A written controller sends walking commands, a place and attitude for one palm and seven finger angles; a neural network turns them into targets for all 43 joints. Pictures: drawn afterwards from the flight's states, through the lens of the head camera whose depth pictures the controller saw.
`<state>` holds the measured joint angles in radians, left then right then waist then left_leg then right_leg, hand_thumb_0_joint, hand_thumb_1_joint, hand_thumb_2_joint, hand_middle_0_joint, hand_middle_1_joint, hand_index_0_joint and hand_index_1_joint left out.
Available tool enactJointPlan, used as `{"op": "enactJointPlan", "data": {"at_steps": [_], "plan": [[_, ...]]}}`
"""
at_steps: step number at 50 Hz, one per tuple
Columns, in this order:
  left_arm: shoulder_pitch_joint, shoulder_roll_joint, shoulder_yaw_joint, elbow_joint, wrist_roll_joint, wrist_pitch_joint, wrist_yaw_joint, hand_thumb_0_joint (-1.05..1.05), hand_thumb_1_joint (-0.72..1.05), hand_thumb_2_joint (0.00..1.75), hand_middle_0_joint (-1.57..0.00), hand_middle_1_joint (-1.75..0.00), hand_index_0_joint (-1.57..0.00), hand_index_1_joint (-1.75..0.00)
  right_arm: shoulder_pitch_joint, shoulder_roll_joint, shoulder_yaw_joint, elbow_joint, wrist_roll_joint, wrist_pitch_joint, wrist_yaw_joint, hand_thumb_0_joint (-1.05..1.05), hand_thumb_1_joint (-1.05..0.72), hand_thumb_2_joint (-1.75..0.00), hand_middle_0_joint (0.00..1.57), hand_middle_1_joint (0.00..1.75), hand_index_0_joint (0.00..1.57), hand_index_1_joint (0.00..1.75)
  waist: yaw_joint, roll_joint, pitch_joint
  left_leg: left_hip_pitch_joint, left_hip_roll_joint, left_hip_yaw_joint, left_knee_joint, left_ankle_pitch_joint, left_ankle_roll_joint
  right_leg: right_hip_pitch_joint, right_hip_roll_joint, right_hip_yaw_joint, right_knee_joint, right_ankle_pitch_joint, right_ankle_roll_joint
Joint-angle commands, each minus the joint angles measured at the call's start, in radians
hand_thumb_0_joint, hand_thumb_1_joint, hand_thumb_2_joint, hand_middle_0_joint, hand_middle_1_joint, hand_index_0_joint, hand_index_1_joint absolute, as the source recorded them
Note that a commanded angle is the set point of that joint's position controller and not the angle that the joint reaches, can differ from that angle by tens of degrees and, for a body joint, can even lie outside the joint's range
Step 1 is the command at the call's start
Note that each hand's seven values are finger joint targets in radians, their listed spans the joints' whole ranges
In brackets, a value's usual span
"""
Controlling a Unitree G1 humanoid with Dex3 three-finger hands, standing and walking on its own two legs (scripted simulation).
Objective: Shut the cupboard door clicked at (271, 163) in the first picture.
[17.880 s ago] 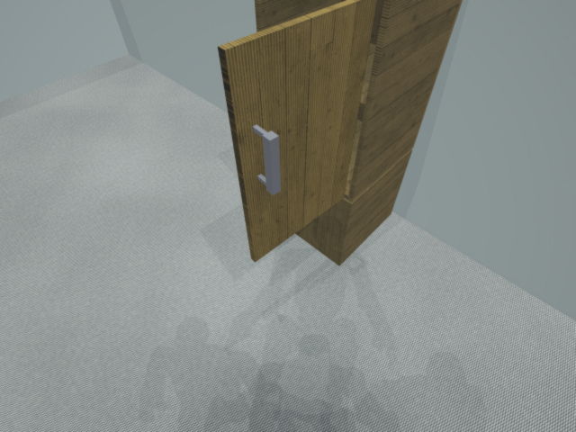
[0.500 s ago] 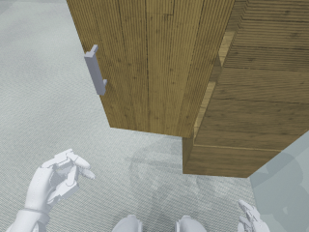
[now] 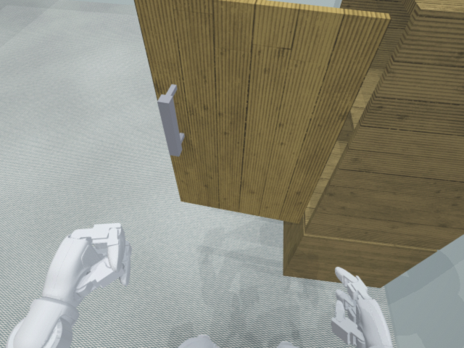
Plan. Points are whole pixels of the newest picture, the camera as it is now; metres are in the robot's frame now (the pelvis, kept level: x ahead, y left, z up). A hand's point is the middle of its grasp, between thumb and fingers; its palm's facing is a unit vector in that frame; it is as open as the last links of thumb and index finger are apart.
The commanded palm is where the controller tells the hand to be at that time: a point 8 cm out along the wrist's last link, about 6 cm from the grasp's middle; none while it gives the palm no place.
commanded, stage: raise the hand and make a fist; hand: left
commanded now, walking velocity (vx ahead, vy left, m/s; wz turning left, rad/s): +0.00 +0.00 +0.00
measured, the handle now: (174, 121) +0.52 +0.17 +0.08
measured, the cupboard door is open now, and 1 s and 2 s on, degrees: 85 85 85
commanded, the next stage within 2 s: bring the fist close to the handle in 0.48 s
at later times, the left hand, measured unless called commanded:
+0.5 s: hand (133, 266) +0.22 +0.16 +0.08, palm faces -0.10 -0.99 -0.06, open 3.1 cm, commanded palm +0.20 +0.22 +0.08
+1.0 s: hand (150, 215) +0.30 +0.16 +0.08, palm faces -0.12 -0.99 -0.04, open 3.1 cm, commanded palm +0.29 +0.21 +0.08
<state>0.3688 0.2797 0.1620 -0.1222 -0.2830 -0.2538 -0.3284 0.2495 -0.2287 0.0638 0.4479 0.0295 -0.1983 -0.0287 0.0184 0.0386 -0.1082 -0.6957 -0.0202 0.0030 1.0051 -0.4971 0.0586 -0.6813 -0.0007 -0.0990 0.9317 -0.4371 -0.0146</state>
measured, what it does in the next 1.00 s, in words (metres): stands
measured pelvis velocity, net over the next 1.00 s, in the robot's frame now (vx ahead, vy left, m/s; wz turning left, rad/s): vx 0.00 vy -0.03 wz -0.01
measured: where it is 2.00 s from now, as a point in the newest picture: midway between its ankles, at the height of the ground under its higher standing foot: outside the picture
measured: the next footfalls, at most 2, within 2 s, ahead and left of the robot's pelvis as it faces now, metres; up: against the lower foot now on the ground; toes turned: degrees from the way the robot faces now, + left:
none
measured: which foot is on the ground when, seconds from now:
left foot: down 0.00-1.00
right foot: down 0.00-1.00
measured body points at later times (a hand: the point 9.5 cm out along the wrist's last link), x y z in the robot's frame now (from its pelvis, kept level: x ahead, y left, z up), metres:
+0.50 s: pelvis +0.00 -0.02 +0.01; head +0.04 -0.02 +0.45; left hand +0.22 +0.22 +0.08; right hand +0.17 -0.26 -0.06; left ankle +0.00 +0.08 -0.68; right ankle +0.02 -0.12 -0.68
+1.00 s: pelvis +0.00 -0.03 +0.01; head +0.05 -0.03 +0.46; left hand +0.30 +0.21 +0.09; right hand +0.16 -0.27 -0.07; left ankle +0.00 +0.08 -0.68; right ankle +0.01 -0.12 -0.68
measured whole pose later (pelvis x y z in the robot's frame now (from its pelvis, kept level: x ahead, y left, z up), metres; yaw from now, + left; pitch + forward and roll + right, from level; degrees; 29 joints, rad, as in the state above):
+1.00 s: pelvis +0.00 -0.03 +0.01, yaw +0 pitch +11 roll -1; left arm 0.03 0.30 0.21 0.21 -0.30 -0.25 -0.36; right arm 0.27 -0.27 0.04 0.55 0.05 -0.21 -0.05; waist -0.02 0.03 -0.10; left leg -0.64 -0.01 0.01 0.91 -0.46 0.03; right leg -0.65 0.01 -0.09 0.88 -0.42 -0.04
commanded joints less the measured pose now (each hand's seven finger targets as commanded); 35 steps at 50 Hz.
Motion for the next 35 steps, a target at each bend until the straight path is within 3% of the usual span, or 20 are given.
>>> {"op": "enactJointPlan", "data": {"at_steps": [1,8,16,22,29,31,35], "plan": [[-0.089,0.135,0.092,-0.188,-0.038,-0.052,-0.013,0.0,0.9,0.9,-1.3,-1.5,-1.3,-1.5,-0.012,-0.154,-0.075,-0.133,0.006,-0.058,-0.022,0.0,-0.9,-0.9,0.2,0.3,0.2,0.3,-0.017,0.042,-0.17,0.151,0.027,-0.097,-0.206,0.352,-0.076,0.124,0.032,0.013,-0.096,0.229,-0.024],[-0.078,0.124,0.092,-0.153,-0.053,-0.045,-0.026,0.0,0.9,0.9,-1.3,-1.5,-1.3,-1.5,-0.02,-0.154,-0.079,-0.124,0.011,-0.077,-0.027,0.0,-0.9,-0.9,0.2,0.3,0.2,0.3,-0.018,0.0,-0.16,0.132,0.019,-0.081,-0.221,0.294,-0.06,0.154,0.023,0.025,-0.131,0.207,-0.018],[-0.083,0.154,0.113,-0.165,-0.047,-0.08,-0.006,0.0,0.9,0.9,-1.3,-1.5,-1.3,-1.5,-0.021,-0.155,-0.083,-0.11,0.009,-0.093,-0.026,0.0,-0.9,-0.9,0.2,0.3,0.2,0.3,-0.015,0.012,-0.155,0.111,0.013,-0.063,-0.208,0.281,-0.047,0.176,0.018,0.05,-0.142,0.199,-0.02],[-0.08,0.137,0.092,-0.154,-0.042,-0.091,-0.002,0.0,0.9,0.9,-1.3,-1.5,-1.3,-1.5,-0.027,-0.153,-0.084,-0.109,0.014,-0.093,-0.026,0.0,-0.9,-0.9,0.2,0.3,0.2,0.3,-0.022,0.017,-0.137,0.091,0.01,-0.05,-0.206,0.226,-0.038,0.166,0.009,0.068,-0.164,0.139,-0.014],[-0.073,0.13,0.095,-0.134,-0.05,-0.097,-0.008,0.0,0.9,0.9,-1.3,-1.5,-1.3,-1.5,-0.031,-0.148,-0.084,-0.103,0.016,-0.097,-0.031,0.0,-0.9,-0.9,0.2,0.3,0.2,0.3,-0.026,-0.025,-0.141,0.069,0.007,-0.036,-0.187,0.211,-0.032,0.184,-0.002,0.103,-0.195,0.103,-0.004],[-0.206,0.178,0.12,-0.106,-0.048,-0.104,-0.006,0.0,0.9,0.9,-1.3,-1.5,-1.3,-1.5,-0.025,-0.16,-0.079,-0.075,0.014,-0.091,-0.04,0.0,-0.9,-0.9,0.2,0.3,0.2,0.3,-0.046,-0.026,-0.104,0.049,0.011,-0.038,-0.17,0.196,-0.03,0.163,0.001,0.115,-0.198,0.078,-0.004],[-0.304,0.162,0.1,-0.048,-0.047,-0.111,-0.02,0.0,0.9,0.9,-1.3,-1.5,-1.3,-1.5,-0.028,-0.159,-0.078,-0.058,0.02,-0.099,-0.047,0.0,-0.9,-0.9,0.2,0.3,0.2,0.3,-0.049,0.009,-0.155,0.086,0.011,-0.041,-0.182,0.21,-0.029,0.165,-0.003,0.103,-0.188,0.108,-0.002]]}}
